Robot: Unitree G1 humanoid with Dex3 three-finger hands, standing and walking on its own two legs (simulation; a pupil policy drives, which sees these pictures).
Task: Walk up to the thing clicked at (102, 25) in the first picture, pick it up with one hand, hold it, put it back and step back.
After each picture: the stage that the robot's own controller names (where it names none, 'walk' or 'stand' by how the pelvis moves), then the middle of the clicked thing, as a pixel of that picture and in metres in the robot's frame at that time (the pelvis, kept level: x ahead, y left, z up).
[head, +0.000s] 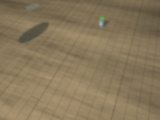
stand; (102, 22) +1.80 -0.22 -0.72
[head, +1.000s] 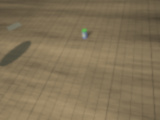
walk; (84, 33) +1.67 +0.13 -0.69
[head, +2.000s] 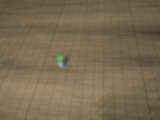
walk; (61, 61) +1.07 +0.34 -0.71
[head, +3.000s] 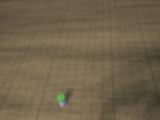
walk; (62, 100) +0.65 +0.29 -0.72
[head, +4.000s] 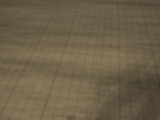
walk; out of the picture +0.42 +0.25 -0.71
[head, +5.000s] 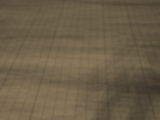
stand; out of the picture +0.33 +0.28 -0.72
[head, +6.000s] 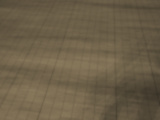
stand; out of the picture +0.32 +0.25 -0.72
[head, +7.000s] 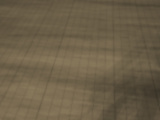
stand; out of the picture +0.34 +0.26 -0.73
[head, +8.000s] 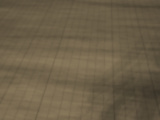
stand; out of the picture +0.33 +0.26 -0.73
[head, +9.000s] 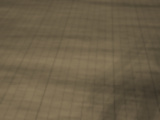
go down; out of the picture +0.32 +0.26 -0.73
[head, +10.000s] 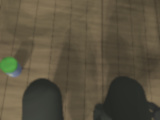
go down; (11, 67) +0.40 +0.29 -0.31
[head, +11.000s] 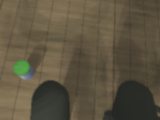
approach; (24, 70) +0.40 +0.29 -0.30
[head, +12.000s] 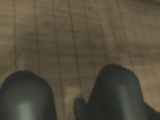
close in; out of the picture +0.38 +0.32 -0.22
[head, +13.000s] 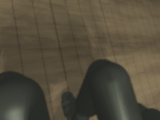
close; out of the picture +0.38 +0.31 -0.21
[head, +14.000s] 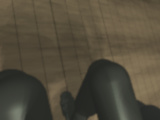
lift; out of the picture +0.37 +0.30 -0.22
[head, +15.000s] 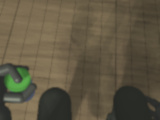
lift; (21, 86) +0.31 +0.23 -0.05
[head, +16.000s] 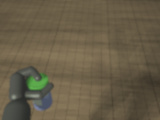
hold; (40, 92) +0.32 +0.17 +0.02
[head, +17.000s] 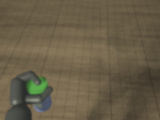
hold; (40, 94) +0.32 +0.18 -0.01
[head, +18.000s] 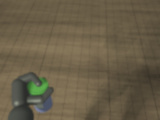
crouch; (41, 95) +0.32 +0.17 -0.02
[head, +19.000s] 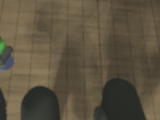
crouch; out of the picture +0.44 +0.26 -0.10
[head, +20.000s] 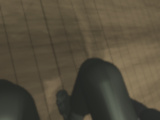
lower; out of the picture +0.41 +0.32 -0.22
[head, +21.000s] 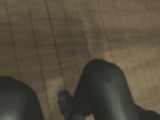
lower; out of the picture +0.40 +0.32 -0.22
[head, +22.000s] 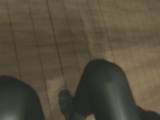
lower; out of the picture +0.40 +0.32 -0.22
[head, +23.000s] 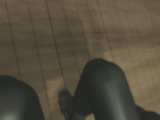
lower; out of the picture +0.40 +0.32 -0.22
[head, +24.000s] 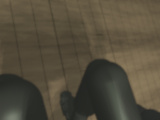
loosen; out of the picture +0.39 +0.30 -0.22
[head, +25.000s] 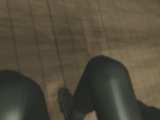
withdraw; out of the picture +0.39 +0.30 -0.22
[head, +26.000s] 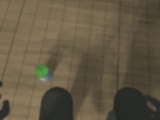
walk; (43, 73) +0.43 +0.24 -0.39
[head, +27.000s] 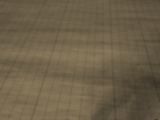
stand; out of the picture +0.35 +0.22 -0.66
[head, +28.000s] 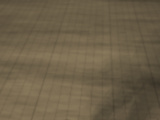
stand; out of the picture +0.36 +0.23 -0.67
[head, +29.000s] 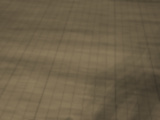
stand; out of the picture +0.36 +0.22 -0.70
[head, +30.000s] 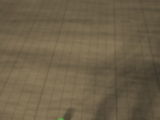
walk; out of the picture +0.38 +0.21 -0.71
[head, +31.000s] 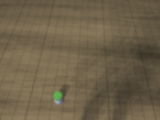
walk; (58, 98) +0.55 +0.18 -0.71
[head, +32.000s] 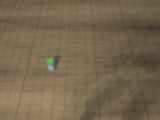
walk; (51, 64) +0.85 +0.34 -0.69
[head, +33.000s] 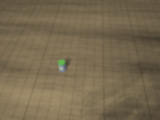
stand; (62, 65) +0.98 +0.24 -0.71
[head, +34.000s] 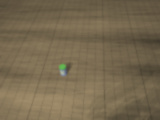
stand; (63, 70) +1.00 +0.26 -0.72
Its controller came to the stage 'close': yes
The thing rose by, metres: 0.71
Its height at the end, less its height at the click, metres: +0.00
